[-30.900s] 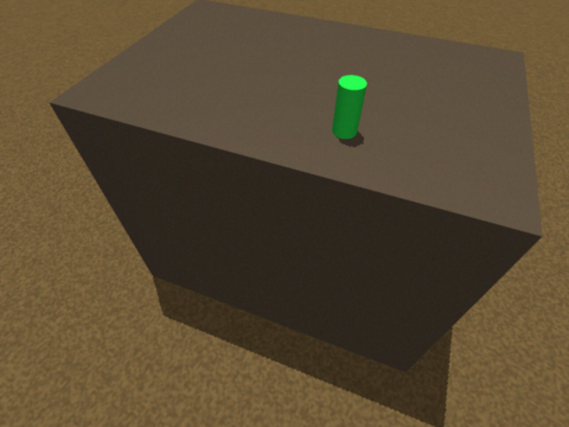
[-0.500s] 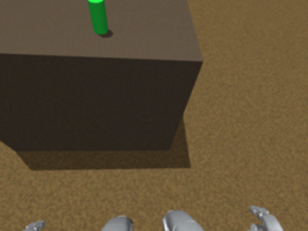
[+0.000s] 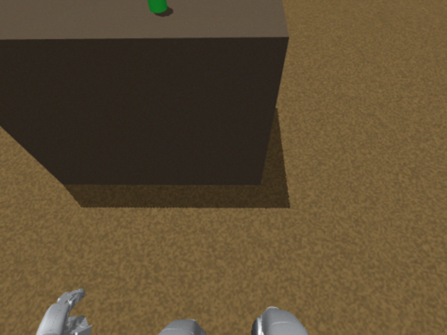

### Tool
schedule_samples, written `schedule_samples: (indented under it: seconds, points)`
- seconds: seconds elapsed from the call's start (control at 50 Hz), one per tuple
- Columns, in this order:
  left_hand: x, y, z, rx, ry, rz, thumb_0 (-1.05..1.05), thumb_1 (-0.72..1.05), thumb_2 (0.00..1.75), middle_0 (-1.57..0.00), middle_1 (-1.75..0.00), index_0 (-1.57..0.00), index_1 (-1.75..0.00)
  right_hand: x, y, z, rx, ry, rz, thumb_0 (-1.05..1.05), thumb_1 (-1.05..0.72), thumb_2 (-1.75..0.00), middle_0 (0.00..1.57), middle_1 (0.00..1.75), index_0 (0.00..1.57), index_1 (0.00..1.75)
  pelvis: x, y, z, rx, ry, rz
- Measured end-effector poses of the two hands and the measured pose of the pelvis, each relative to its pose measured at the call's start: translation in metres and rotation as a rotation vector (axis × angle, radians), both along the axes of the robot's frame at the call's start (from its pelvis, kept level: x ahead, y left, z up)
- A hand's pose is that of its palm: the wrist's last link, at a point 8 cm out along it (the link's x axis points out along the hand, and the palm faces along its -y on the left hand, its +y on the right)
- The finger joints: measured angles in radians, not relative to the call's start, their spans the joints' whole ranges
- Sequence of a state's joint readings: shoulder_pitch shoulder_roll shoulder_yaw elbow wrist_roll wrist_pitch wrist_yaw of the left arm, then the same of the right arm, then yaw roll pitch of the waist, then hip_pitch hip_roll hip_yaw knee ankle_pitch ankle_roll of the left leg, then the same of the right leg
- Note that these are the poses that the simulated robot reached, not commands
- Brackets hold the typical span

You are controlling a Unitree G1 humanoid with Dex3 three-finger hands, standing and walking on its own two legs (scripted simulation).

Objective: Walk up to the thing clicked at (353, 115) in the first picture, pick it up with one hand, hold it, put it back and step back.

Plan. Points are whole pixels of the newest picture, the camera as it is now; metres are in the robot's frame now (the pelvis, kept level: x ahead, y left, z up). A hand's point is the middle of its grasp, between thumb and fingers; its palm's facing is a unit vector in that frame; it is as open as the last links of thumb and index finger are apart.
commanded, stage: step back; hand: left
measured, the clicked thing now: out of the picture +0.94 +0.19 +0.10
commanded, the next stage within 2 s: stand in 1.52 s
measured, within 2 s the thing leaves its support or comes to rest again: neither
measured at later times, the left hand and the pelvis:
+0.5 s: hand out of the picture -0.10 +0.24 -0.13, palm faces -0.04 -0.91 -0.42, open 7.4 cm; pelvis -0.17 -0.03 +0.00, yaw -2 degrees
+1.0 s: hand out of the picture -0.14 +0.25 -0.13, palm faces +0.03 -0.93 -0.38, open 7.4 cm; pelvis -0.20 -0.02 +0.01, yaw +1 degrees
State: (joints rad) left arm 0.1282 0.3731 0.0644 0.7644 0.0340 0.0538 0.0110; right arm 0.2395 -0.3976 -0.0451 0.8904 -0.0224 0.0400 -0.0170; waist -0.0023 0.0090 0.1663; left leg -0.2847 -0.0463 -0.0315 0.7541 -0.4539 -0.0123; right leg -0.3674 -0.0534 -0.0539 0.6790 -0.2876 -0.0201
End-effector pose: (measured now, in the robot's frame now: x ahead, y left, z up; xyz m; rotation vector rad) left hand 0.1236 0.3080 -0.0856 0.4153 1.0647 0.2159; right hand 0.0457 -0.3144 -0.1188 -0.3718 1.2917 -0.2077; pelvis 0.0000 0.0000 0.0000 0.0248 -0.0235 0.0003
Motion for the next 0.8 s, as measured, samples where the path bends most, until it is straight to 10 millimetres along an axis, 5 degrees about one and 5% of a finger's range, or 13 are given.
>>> schedule_samples:
  seconds: [0.2,0.34,0.5,0.68,0.8]
  points:
    - [-0.061,-0.007,-0.012,-0.068,0.008,0.016,0.00,0.90,0.90,-0.20,-0.30,-0.20,-0.30,-0.041,0.006,0.020,-0.019,-0.088,0.029,0.00,-0.90,-0.90,0.20,0.30,0.21,0.30,-0.069,-0.002,0.005,-0.031,-0.009,-0.007]
    - [-0.136,-0.021,-0.021,-0.031,0.065,-0.003,0.00,0.90,0.90,-0.20,-0.30,-0.20,-0.30,-0.054,-0.022,0.014,-0.020,-0.210,0.045,0.00,-0.90,-0.90,0.20,0.30,0.21,0.30,-0.124,-0.020,-0.007,-0.042,-0.007,-0.063]
    - [-0.227,-0.025,-0.006,-0.007,0.124,0.047,0.00,0.90,0.90,-0.20,-0.30,-0.21,-0.30,-0.117,-0.030,0.010,0.007,-0.166,0.016,0.00,-0.91,-0.90,0.20,0.30,0.20,0.30,-0.171,-0.026,0.003,-0.009,-0.014,-0.040]
    - [-0.277,0.009,-0.010,0.001,0.093,0.115,0.00,0.90,0.90,-0.20,-0.30,-0.21,-0.30,-0.194,-0.012,0.003,0.009,-0.005,0.042,0.00,-0.91,-0.90,0.20,0.30,0.20,0.30,-0.202,-0.011,-0.001,0.007,-0.024,0.035]
    - [-0.291,0.010,-0.010,-0.032,0.148,0.113,0.00,0.90,0.90,-0.20,-0.30,-0.20,-0.30,-0.212,0.000,0.014,0.032,-0.030,0.017,0.00,-0.91,-0.90,0.20,0.30,0.20,0.30,-0.206,-0.011,0.009,-0.005,-0.021,0.023]
